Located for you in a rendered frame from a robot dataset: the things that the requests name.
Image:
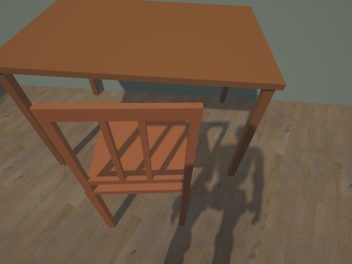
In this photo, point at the chair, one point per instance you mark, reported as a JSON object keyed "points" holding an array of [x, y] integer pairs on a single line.
{"points": [[141, 148]]}

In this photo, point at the table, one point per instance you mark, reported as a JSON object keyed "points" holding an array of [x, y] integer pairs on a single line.
{"points": [[145, 41]]}

